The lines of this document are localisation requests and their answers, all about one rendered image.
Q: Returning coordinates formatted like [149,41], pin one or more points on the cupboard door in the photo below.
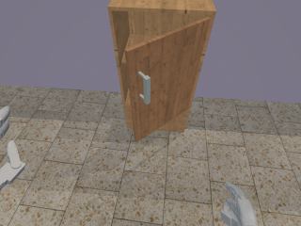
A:
[171,61]

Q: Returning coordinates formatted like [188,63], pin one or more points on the left robot hand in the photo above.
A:
[12,169]

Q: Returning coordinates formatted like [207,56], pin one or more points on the handle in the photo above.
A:
[146,88]

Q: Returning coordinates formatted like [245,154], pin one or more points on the right robot hand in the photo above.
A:
[243,212]

